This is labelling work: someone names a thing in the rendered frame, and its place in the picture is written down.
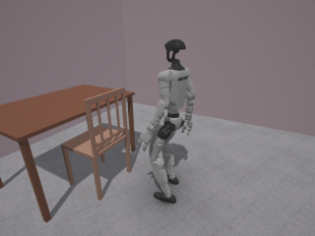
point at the robot right shin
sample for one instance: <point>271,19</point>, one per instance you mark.
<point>168,159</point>

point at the robot left forearm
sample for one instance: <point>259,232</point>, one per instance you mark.
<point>159,113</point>

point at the chair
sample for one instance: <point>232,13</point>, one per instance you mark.
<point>97,140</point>

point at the right robot hand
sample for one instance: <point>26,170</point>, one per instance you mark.
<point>189,123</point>

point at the left robot hand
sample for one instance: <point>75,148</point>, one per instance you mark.
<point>146,138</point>

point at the right robot upper arm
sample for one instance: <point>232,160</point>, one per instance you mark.
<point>190,89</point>

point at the table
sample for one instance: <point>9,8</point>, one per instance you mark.
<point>29,117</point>

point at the robot head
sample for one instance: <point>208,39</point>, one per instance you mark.
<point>174,45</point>

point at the left robot upper arm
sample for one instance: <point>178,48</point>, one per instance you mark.
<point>164,79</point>

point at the robot right forearm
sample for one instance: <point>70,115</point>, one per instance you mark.
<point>189,108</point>

